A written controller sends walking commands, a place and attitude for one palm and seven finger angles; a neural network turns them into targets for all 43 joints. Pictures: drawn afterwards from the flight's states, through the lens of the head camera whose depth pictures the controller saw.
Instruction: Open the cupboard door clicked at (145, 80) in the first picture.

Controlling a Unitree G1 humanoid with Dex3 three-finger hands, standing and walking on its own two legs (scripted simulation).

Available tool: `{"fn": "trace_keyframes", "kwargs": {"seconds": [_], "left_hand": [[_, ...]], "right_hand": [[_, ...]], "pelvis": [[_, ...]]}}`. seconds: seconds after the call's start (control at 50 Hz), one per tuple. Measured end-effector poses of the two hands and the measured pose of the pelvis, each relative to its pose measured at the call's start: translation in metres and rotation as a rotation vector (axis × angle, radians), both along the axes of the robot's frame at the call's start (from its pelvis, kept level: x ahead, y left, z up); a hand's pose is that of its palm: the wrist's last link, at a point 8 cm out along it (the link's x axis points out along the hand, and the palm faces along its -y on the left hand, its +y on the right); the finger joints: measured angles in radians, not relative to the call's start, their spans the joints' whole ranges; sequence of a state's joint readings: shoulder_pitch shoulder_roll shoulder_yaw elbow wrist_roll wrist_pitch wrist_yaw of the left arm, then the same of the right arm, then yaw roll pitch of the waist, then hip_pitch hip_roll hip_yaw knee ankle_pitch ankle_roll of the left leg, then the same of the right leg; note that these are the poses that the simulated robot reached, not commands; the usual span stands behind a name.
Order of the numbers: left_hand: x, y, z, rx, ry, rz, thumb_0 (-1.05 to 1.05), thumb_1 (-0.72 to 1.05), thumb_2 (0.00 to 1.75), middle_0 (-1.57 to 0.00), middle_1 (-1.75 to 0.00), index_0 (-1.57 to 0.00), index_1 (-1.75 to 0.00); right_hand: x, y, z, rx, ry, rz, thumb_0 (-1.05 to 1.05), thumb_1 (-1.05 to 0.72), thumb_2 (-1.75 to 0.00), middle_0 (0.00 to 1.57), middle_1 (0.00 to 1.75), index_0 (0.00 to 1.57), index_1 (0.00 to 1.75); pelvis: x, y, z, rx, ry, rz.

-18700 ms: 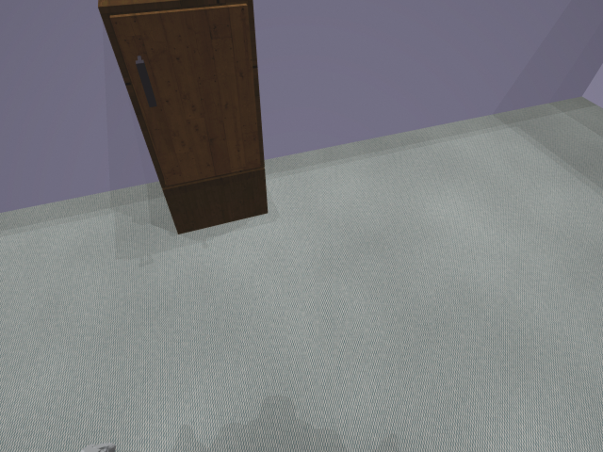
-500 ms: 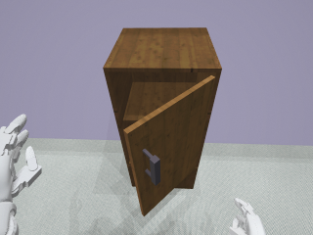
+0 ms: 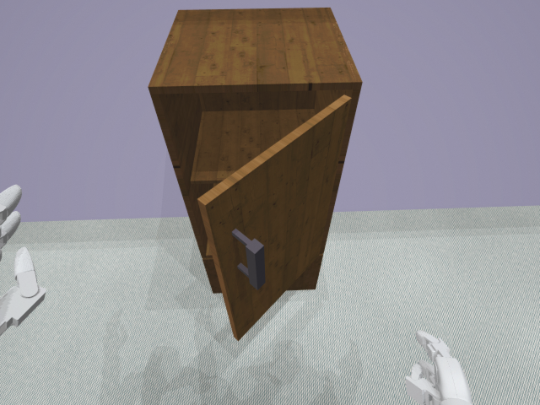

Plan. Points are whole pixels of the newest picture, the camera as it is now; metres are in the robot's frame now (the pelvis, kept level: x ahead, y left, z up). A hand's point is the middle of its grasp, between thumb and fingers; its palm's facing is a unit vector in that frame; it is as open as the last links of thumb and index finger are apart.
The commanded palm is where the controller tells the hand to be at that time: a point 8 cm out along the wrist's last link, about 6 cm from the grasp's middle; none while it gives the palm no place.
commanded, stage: step back with the hand held close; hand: left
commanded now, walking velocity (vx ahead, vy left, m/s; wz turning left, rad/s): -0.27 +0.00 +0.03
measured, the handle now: (248, 259) +0.37 +0.07 -0.05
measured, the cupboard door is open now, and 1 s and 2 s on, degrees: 45 45 45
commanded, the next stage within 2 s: stop stepping back and stand still in 0.92 s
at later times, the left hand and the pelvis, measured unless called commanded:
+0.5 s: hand out of the picture +0.10 +0.29 +0.16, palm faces +0.50 -0.73 -0.47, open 7.4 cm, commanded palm +0.03 +0.32 +0.17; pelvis -0.08 +0.01 -0.02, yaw +4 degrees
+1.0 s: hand out of the picture +0.02 +0.24 +0.17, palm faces +0.33 -0.81 -0.48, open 7.5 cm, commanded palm -0.05 +0.29 +0.17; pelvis -0.21 +0.00 -0.02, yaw -3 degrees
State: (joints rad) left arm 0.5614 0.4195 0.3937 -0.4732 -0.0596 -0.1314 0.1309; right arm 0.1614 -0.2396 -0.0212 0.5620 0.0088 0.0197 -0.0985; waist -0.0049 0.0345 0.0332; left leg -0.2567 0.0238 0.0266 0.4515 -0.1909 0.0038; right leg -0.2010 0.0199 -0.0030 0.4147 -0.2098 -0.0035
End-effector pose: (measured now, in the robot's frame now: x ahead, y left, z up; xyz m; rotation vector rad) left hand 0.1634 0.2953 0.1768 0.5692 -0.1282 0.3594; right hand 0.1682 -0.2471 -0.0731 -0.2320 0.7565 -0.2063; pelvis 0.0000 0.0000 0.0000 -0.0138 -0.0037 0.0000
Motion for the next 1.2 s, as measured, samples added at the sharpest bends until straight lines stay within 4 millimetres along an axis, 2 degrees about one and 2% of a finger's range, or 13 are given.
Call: {"fn": "trace_keyframes", "kwargs": {"seconds": [0.16,0.32,0.48,0.56,0.62,0.72,0.84,0.92,0.98,1.02,1.06,1.12,1.2], "left_hand": [[-0.033,0.010,0.001,0.009,-0.054,-0.006,0.01,0.88,0.90,-0.22,-0.30,-0.21,-0.30],[-0.067,0.025,-0.001,0.041,-0.101,0.024,0.01,0.88,0.90,-0.22,-0.30,-0.21,-0.30],[-0.107,0.027,-0.002,0.047,-0.131,0.087,0.01,0.88,0.90,-0.22,-0.30,-0.21,-0.30],[-0.119,0.028,-0.007,-0.001,-0.142,0.068,0.01,0.88,0.90,-0.22,-0.30,-0.21,-0.30],[-0.123,0.037,-0.008,0.004,-0.157,0.045,0.01,0.88,0.90,-0.22,-0.30,-0.21,-0.30],[-0.134,0.051,0.001,0.029,-0.158,0.053,0.01,0.88,0.90,-0.22,-0.30,-0.21,-0.30],[-0.149,0.035,0.007,-0.039,-0.194,0.004,0.01,0.89,0.90,-0.21,-0.30,-0.20,-0.30],[-0.157,0.014,0.007,-0.040,-0.186,-0.073,0.01,0.89,0.90,-0.21,-0.30,-0.20,-0.30],[-0.171,-0.003,0.008,0.022,-0.177,-0.138,0.01,0.89,0.90,-0.21,-0.30,-0.20,-0.30],[-0.183,-0.015,0.009,0.054,-0.176,-0.178,0.01,0.89,0.90,-0.21,-0.30,-0.21,-0.30],[-0.195,-0.023,0.013,0.058,-0.170,-0.199,0.01,0.88,0.90,-0.22,-0.30,-0.21,-0.30],[-0.212,-0.024,0.013,0.070,-0.142,-0.179,0.01,0.88,0.90,-0.22,-0.30,-0.21,-0.30],[-0.223,-0.012,0.002,0.029,-0.142,-0.103,0.01,0.88,0.90,-0.22,-0.30,-0.21,-0.30]], "right_hand": [[-0.033,0.013,0.001,-0.007,-0.010,0.010,0.01,-0.90,-0.89,0.20,0.30,0.21,0.30],[-0.065,0.029,-0.007,-0.017,0.000,0.050,0.01,-0.90,-0.89,0.20,0.30,0.21,0.30],[-0.077,0.039,-0.021,0.007,0.009,0.127,0.01,-0.90,-0.89,0.20,0.30,0.21,0.30],[-0.084,0.041,-0.017,-0.014,0.022,0.126,0.01,-0.90,-0.89,0.20,0.30,0.21,0.30],[-0.090,0.046,-0.011,-0.041,0.015,0.117,0.01,-0.90,-0.89,0.20,0.30,0.21,0.30],[-0.103,0.057,0.004,-0.036,-0.029,0.129,0.01,-0.90,-0.89,0.20,0.30,0.21,0.30],[-0.126,0.062,0.014,-0.019,-0.052,0.153,0.01,-0.90,-0.89,0.20,0.30,0.21,0.30],[-0.149,0.054,0.011,-0.008,-0.059,0.147,0.01,-0.90,-0.89,0.20,0.30,0.21,0.30],[-0.172,0.040,0.001,0.010,-0.071,0.134,0.01,-0.90,-0.89,0.20,0.30,0.21,0.30],[-0.192,0.028,-0.007,0.018,-0.059,0.113,0.01,-0.90,-0.89,0.20,0.30,0.21,0.30],[-0.218,0.017,-0.012,0.022,-0.019,0.069,0.01,-0.90,-0.89,0.20,0.30,0.21,0.30],[-0.256,-0.001,-0.013,0.005,0.034,-0.004,0.01,-0.90,-0.89,0.20,0.30,0.21,0.30],[-0.295,-0.022,-0.020,-0.038,0.057,-0.079,0.01,-0.90,-0.89,0.20,0.30,0.21,0.30]], "pelvis": [[-0.030,0.009,-0.004,-0.014,-0.003,0.005],[-0.057,0.017,-0.010,-0.028,-0.008,0.035],[-0.082,0.012,-0.017,-0.028,-0.002,0.077],[-0.091,0.019,-0.015,-0.027,0.007,0.072],[-0.103,0.025,-0.016,-0.032,0.008,0.077],[-0.122,0.027,-0.007,-0.060,0.030,0.061],[-0.147,0.022,0.000,-0.068,0.083,0.007],[-0.173,0.012,-0.003,-0.056,0.107,-0.014],[-0.199,0.001,-0.013,-0.022,0.106,-0.042],[-0.216,-0.004,-0.018,-0.024,0.090,-0.059],[-0.223,-0.006,-0.015,-0.021,0.068,-0.059],[-0.225,-0.009,-0.012,0.009,0.052,-0.078],[-0.230,-0.008,-0.016,0.000,0.026,-0.058]]}}
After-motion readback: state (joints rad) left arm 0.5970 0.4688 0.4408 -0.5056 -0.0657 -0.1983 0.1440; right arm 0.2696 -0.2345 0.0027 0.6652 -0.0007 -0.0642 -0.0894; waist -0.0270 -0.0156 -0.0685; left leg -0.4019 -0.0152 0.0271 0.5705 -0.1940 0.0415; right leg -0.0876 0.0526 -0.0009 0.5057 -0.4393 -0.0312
